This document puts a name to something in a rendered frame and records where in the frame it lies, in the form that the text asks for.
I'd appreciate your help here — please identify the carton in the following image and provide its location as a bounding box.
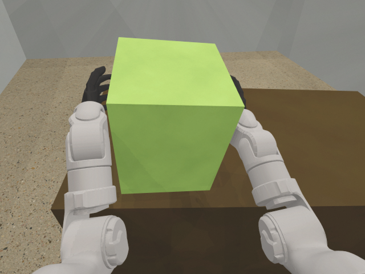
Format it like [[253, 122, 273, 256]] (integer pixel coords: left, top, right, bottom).
[[106, 37, 245, 194]]

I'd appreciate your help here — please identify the right robot upper arm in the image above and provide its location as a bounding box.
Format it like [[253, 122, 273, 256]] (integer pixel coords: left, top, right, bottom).
[[258, 205, 365, 274]]

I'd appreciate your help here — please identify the left robot upper arm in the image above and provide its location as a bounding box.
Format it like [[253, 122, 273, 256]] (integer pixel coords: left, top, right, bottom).
[[32, 215, 129, 274]]

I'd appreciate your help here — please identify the robot left forearm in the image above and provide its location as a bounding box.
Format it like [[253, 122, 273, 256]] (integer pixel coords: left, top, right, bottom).
[[60, 101, 117, 260]]

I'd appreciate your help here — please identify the robot right forearm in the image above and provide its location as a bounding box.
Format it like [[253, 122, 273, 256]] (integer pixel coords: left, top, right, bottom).
[[230, 109, 327, 244]]

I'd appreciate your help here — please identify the robot left hand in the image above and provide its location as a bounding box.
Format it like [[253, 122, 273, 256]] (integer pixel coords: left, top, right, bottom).
[[82, 66, 111, 111]]

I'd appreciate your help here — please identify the pedestal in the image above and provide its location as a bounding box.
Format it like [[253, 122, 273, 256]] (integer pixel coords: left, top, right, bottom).
[[51, 88, 365, 274]]

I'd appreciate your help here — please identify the robot right hand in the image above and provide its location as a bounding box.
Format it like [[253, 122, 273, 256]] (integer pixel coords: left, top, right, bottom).
[[230, 75, 246, 109]]

